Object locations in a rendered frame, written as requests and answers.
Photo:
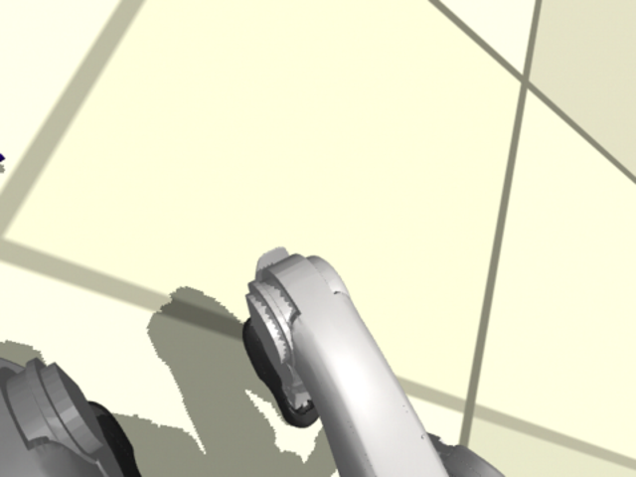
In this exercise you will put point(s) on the right robot foot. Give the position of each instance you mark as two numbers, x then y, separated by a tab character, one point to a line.
302	417

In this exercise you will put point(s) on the right robot hand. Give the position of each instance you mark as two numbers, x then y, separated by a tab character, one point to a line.
459	461

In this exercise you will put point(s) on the left robot foot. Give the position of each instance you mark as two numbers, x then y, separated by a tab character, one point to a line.
116	439

